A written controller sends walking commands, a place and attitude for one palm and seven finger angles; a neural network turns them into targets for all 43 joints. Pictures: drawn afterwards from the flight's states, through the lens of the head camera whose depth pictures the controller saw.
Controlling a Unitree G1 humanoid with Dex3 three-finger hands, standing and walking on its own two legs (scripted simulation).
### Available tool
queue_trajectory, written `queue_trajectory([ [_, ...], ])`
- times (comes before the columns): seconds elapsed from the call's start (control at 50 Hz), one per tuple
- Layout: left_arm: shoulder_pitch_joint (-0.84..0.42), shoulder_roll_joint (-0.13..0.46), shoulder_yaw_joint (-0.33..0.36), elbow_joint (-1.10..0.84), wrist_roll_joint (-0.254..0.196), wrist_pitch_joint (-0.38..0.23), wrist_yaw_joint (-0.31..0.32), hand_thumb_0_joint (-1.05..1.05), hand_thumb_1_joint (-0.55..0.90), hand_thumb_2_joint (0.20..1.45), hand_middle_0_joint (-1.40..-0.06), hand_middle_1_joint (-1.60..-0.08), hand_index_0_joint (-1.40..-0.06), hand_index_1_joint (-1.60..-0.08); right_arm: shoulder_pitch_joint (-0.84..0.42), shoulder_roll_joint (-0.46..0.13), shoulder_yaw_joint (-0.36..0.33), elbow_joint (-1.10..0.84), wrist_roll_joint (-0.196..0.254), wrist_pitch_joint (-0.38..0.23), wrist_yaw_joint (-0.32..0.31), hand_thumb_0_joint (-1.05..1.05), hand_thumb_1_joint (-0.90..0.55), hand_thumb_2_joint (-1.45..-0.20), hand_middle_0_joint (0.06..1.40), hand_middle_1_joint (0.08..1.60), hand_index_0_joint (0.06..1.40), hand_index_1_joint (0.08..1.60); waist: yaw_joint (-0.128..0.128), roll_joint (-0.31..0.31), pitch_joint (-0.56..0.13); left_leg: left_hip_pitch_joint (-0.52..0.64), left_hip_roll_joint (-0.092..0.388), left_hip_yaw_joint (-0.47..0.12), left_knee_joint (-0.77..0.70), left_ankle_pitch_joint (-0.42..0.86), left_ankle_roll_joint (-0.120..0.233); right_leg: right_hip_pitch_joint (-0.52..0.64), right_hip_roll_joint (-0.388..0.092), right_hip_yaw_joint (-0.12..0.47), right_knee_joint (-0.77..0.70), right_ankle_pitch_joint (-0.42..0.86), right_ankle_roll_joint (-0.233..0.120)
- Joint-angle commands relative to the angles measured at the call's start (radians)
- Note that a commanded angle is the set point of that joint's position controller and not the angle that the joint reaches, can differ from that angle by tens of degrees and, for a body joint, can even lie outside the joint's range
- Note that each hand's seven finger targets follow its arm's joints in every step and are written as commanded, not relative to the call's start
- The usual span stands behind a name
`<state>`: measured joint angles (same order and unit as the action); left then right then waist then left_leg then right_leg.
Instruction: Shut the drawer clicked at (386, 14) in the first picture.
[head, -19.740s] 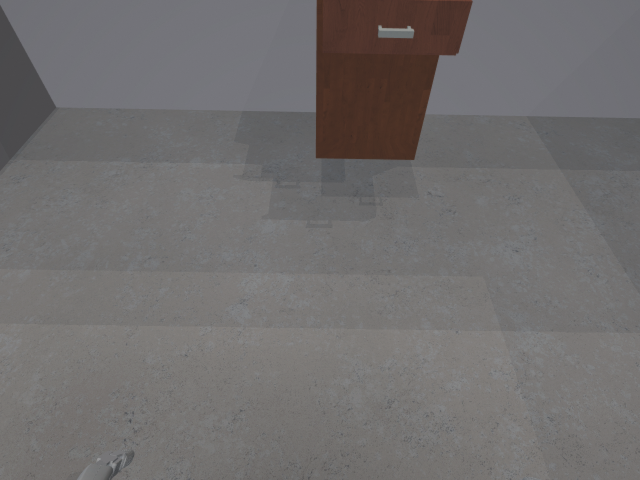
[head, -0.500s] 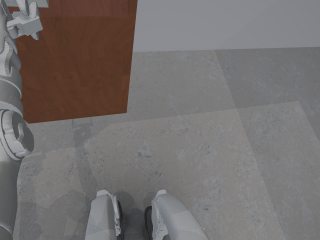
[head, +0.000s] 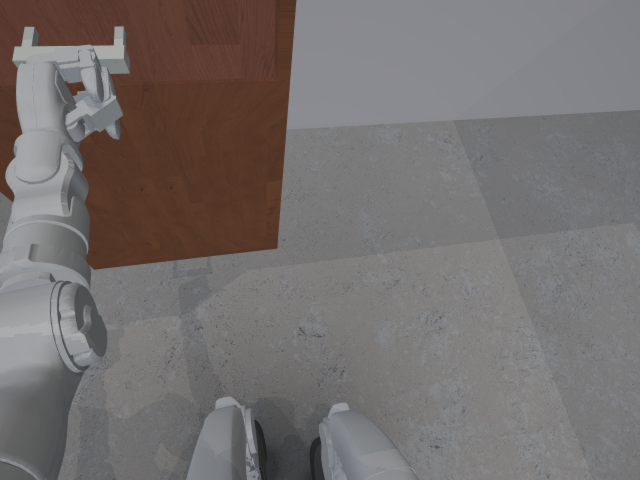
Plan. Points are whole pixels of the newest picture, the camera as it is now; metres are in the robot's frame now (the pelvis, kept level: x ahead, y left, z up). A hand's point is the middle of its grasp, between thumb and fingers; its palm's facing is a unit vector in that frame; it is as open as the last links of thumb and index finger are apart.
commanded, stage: draw the hand back to the body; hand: left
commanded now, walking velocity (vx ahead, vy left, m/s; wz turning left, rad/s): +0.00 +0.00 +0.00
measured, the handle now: (75, 48) +0.62 +0.23 +0.08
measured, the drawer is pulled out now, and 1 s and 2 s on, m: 0.00 0.00 0.00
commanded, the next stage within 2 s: step back with the hand held close in 1.42 s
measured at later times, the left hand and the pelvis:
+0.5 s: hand (33, 179) +0.40 +0.21 +0.14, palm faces +0.07 -1.00 -0.05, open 3.2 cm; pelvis +0.05 -0.01 +0.06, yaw +4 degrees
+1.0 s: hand out of the picture +0.26 +0.22 +0.21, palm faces +0.33 -0.89 -0.30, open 3.2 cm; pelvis +0.03 -0.02 +0.10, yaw +4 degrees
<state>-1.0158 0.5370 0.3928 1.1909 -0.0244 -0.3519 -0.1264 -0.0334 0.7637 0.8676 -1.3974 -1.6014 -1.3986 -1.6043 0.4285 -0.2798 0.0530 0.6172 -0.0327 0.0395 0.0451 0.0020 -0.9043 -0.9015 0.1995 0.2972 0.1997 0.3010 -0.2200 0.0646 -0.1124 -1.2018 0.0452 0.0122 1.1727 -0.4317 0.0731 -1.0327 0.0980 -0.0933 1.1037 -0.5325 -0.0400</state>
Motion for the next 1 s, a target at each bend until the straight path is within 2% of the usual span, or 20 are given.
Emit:
queue_trajectory([
  [0.0, -0.438, 0.215, 0.012, -0.237, -0.030, -0.070, 0.015, 0.000, 0.900, 0.900, -1.400, -1.600, -1.400, -1.600, 0.206, -0.197, -0.085, -0.023, 0.007, 0.014, -0.009, 0.000, -0.900, -0.900, 0.200, 0.300, 0.200, 0.300, -0.007, 0.130, -0.510, 0.664, 0.012, -0.141, -0.110, 0.353, -0.026, 0.007, -0.009, 0.051, -0.160, 0.264, 0.011],
  [0.02, -0.436, 0.193, 0.000, -0.234, -0.033, -0.071, 0.015, 0.000, 0.900, 0.900, -1.400, -1.600, -1.400, -1.600, 0.204, -0.192, -0.088, -0.020, 0.008, 0.017, -0.007, 0.000, -0.900, -0.900, 0.200, 0.300, 0.200, 0.300, -0.013, 0.126, -0.501, 0.668, 0.010, -0.135, -0.107, 0.369, -0.025, 0.012, -0.009, 0.051, -0.163, 0.285, 0.013],
  [0.06, -0.302, 0.230, 0.053, -0.331, -0.047, -0.079, 0.010, 0.000, 0.900, 0.900, -1.400, -1.600, -1.400, -1.600, 0.197, -0.194, -0.096, -0.052, 0.014, 0.030, -0.003, 0.000, -0.900, -0.900, 0.200, 0.300, 0.200, 0.300, 0.052, 0.135, -0.600, 0.746, 0.005, -0.122, -0.128, 0.474, -0.030, 0.112, -0.009, 0.054, -0.165, 0.373, 0.007],
  [0.1, -0.155, 0.221, 0.057, -0.484, -0.075, -0.070, 0.001, 0.000, 0.900, 0.900, -1.400, -1.600, -1.400, -1.600, 0.169, -0.184, -0.102, -0.094, 0.029, 0.038, 0.002, 0.000, -0.900, -0.900, 0.200, 0.300, 0.200, 0.300, 0.103, 0.172, -0.699, 0.840, -0.004, -0.107, -0.155, 0.589, -0.035, 0.226, -0.005, 0.059, -0.187, 0.484, 0.005],
  [0.14, -0.033, 0.191, 0.037, -0.616, -0.100, -0.051, -0.014, 0.000, 0.900, 0.900, -1.400, -1.600, -1.400, -1.600, 0.148, -0.172, -0.103, -0.118, 0.043, 0.037, 0.006, 0.000, -0.900, -0.900, 0.200, 0.300, 0.200, 0.300, 0.122, 0.153, -0.722, 0.872, -0.014, -0.094, -0.170, 0.667, -0.028, 0.330, -0.005, 0.063, -0.205, 0.601, 0.006],
  [0.2, 0.156, 0.147, 0.020, -0.742, -0.148, 0.004, -0.035, 0.000, 0.900, 0.900, -1.400, -1.600, -1.400, -1.600, 0.097, -0.159, -0.106, -0.151, 0.071, 0.031, -0.001, 0.000, -0.900, -0.900, 0.200, 0.300, 0.200, 0.300, 0.130, 0.032, -0.625, 0.795, -0.030, -0.051, -0.209, 0.630, -0.012, 0.492, -0.019, 0.084, -0.261, 0.775, 0.028],
  [0.24, 0.226, 0.115, -0.004, -0.775, -0.175, 0.033, -0.041, 0.000, 0.900, 0.900, -1.400, -1.600, -1.400, -1.600, 0.067, -0.156, -0.098, -0.160, 0.083, 0.022, -0.013, 0.000, -0.900, -0.900, 0.200, 0.300, 0.200, 0.300, 0.125, 0.003, -0.516, 0.746, -0.038, -0.034, -0.246, 0.563, -0.005, 0.543, -0.030, 0.091, -0.290, 0.802, 0.033],
  [0.32, 0.323, -0.004, -0.094, -0.827, -0.211, 0.060, -0.052, 0.000, 0.900, 0.900, -1.400, -1.600, -1.400, -1.600, 0.009, -0.148, -0.099, -0.160, 0.095, -0.003, -0.031, 0.000, -0.900, -0.900, 0.200, 0.300, 0.200, 0.300, 0.108, 0.011, -0.333, 0.802, -0.033, -0.042, -0.311, 0.470, -0.009, 0.455, -0.024, 0.070, -0.354, 0.619, 0.034],
  [0.38, 0.394, -0.071, -0.172, -0.952, -0.221, 0.052, -0.069, 0.000, 0.900, 0.900, -1.400, -1.600, -1.400, -1.600, -0.035, -0.141, -0.098, -0.171, 0.099, -0.029, -0.036, 0.000, -0.900, -0.900, 0.200, 0.300, 0.200, 0.300, 0.119, 0.119, -0.326, 0.950, -0.021, -0.071, -0.335, 0.571, -0.019, 0.411, -0.025, 0.052, -0.370, 0.558, 0.022],
  [0.42, 0.475, -0.088, -0.188, -0.987, -0.233, 0.068, -0.081, 0.000, 0.900, 0.900, -1.400, -1.600, -1.400, -1.600, -0.063, -0.141, -0.096, -0.182, 0.100, -0.040, -0.040, 0.000, -0.900, -0.900, 0.200, 0.300, 0.200, 0.300, 0.127, 0.088, -0.307, 0.975, -0.020, -0.083, -0.348, 0.587, -0.019, 0.419, -0.030, 0.049, -0.385, 0.560, 0.024],
  [0.52, 0.555, -0.015, -0.109, -1.087, -0.258, 0.119, -0.075, 0.000, 0.900, 0.900, -1.400, -1.600, -1.400, -1.600, -0.157, -0.143, -0.080, -0.224, 0.103, -0.059, -0.061, 0.000, -0.900, -0.900, 0.200, 0.300, 0.200, 0.300, 0.167, -0.042, -0.268, 0.921, -0.038, -0.071, -0.409, 0.456, -0.014, 0.539, -0.043, 0.052, -0.414, 0.557, 0.025],
  [0.54, 0.569, 0.066, -0.122, -1.176, -0.138, 0.142, 0.028, 0.000, 0.900, 0.900, -1.400, -1.600, -1.400, -1.600, -0.238, -0.122, -0.080, -0.240, 0.098, -0.033, -0.078, 0.000, -0.900, -0.900, 0.200, 0.300, 0.200, 0.300, 0.220, -0.010, -0.282, 0.978, -0.042, -0.063, -0.462, 0.433, -0.025, 0.560, -0.073, 0.110, -0.480, 0.523, 0.010],
  [0.56, 0.604, 0.003, -0.149, -1.186, -0.122, 0.165, 0.084, 0.000, 0.900, 0.900, -1.400, -1.600, -1.400, -1.600, -0.251, -0.106, -0.071, -0.249, 0.097, -0.023, -0.092, 0.000, -0.900, -0.900, 0.200, 0.300, 0.200, 0.300, 0.200, -0.037, -0.230, 0.989, -0.040, -0.058, -0.498, 0.400, -0.027, 0.570, -0.068, 0.106, -0.515, 0.505, 0.017],
  [0.58, 0.637, -0.026, -0.168, -1.225, -0.123, 0.180, 0.112, 0.000, 0.900, 0.900, -1.400, -1.600, -1.400, -1.600, -0.265, -0.102, -0.070, -0.256, 0.095, -0.026, -0.098, 0.000, -0.900, -0.900, 0.200, 0.300, 0.200, 0.300, 0.204, -0.019, -0.213, 0.984, -0.039, -0.056, -0.512, 0.377, -0.029, 0.598, -0.074, 0.105, -0.523, 0.489, 0.017],
  [0.62, 0.705, -0.013, -0.158, -1.264, -0.107, 0.208, 0.158, 0.000, 0.900, 0.900, -1.400, -1.600, -1.400, -1.600, -0.290, -0.097, -0.062, -0.253, 0.094, -0.018, -0.109, 0.000, -0.900, -0.900, 0.200, 0.300, 0.200, 0.300, 0.213, -0.009, -0.186, 0.993, -0.034, -0.048, -0.548, 0.349, -0.025, 0.653, -0.082, 0.111, -0.554, 0.477, 0.017],
  [0.64, 0.718, 0.011, -0.138, -1.267, -0.106, 0.220, 0.173, 0.000, 0.900, 0.900, -1.400, -1.600, -1.400, -1.600, -0.298, -0.099, -0.059, -0.247, 0.093, -0.015, -0.115, 0.000, -0.900, -0.900, 0.200, 0.300, 0.200, 0.300, 0.215, -0.057, -0.172, 0.982, -0.036, -0.048, -0.565, 0.327, -0.021, 0.686, -0.080, 0.118, -0.578, 0.471, 0.019],
  [0.78, 0.868, -0.057, -0.184, -1.407, -0.091, 0.251, 0.218, 0.000, 0.900, 0.900, -1.400, -1.600, -1.400, -1.600, -0.354, -0.081, -0.036, -0.239, 0.087, -0.030, -0.121, 0.000, -0.900, -0.900, 0.200, 0.300, 0.200, 0.300, 0.218, 0.024, -0.070, 1.101, -0.032, -0.051, -0.683, 0.286, -0.025, 0.757, -0.086, 0.112, -0.692, 0.403, 0.013],
  [0.82, 0.931, -0.062, -0.183, -1.477, -0.087, 0.247, 0.224, 0.000, 0.900, 0.900, -1.400, -1.600, -1.400, -1.600, -0.365, -0.080, -0.035, -0.237, 0.084, -0.044, -0.119, 0.000, -0.900, -0.900, 0.200, 0.300, 0.200, 0.300, 0.223, 0.007, -0.070, 1.140, -0.028, -0.056, -0.707, 0.313, -0.025, 0.778, -0.083, 0.106, -0.712, 0.419, 0.012],
  [0.94, 1.145, 0.000, -0.087, -1.600, -0.092, 0.239, 0.226, 0.000, 0.900, 0.900, -1.400, -1.600, -1.400, -1.600, -0.392, -0.082, -0.039, -0.224, 0.071, -0.068, -0.113, 0.000, -0.900, -0.900, 0.200, 0.300, 0.200, 0.300, 0.251, -0.059, 0.003, 1.143, -0.032, -0.044, -0.759, 0.316, -0.022, 0.830, -0.082, 0.112, -0.786, 0.417, 0.016],
  [0.98, 1.194, -0.011, -0.080, -1.671, -0.091, 0.229, 0.225, 0.000, 0.900, 0.900, -1.400, -1.600, -1.400, -1.600, -0.395, -0.070, -0.038, -0.225, 0.072, -0.075, -0.111, 0.000, -0.900, -0.900, 0.200, 0.300, 0.200, 0.300, 0.253, -0.008, 0.008, 1.163, -0.033, -0.037, -0.768, 0.333, -0.023, 0.847, -0.088, 0.110, -0.789, 0.430, 0.013],
])
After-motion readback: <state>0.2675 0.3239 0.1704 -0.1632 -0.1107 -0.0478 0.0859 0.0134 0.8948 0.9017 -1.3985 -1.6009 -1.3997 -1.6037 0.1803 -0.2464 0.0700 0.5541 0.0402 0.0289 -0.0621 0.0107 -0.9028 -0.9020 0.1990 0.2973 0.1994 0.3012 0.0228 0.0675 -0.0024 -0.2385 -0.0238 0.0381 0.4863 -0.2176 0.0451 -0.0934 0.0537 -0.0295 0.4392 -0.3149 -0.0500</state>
